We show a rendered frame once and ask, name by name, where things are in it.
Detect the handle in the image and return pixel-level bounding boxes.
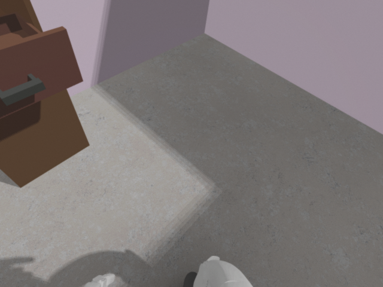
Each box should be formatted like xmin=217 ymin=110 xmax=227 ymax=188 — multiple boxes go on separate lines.
xmin=0 ymin=74 xmax=46 ymax=106

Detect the drawer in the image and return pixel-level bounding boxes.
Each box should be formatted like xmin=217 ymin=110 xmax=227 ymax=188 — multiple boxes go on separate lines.
xmin=0 ymin=12 xmax=83 ymax=119

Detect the robot right thigh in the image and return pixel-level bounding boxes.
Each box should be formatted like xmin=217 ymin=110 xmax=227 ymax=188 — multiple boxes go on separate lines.
xmin=198 ymin=259 xmax=253 ymax=287

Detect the robot right foot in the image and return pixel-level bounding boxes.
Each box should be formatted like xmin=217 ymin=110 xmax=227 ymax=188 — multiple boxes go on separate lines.
xmin=183 ymin=271 xmax=197 ymax=287

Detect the left robot hand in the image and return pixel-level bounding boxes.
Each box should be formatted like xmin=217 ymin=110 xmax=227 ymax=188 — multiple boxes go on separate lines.
xmin=84 ymin=274 xmax=115 ymax=287

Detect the cabinet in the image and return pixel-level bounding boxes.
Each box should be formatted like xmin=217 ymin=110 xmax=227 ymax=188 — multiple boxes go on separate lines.
xmin=0 ymin=0 xmax=89 ymax=188

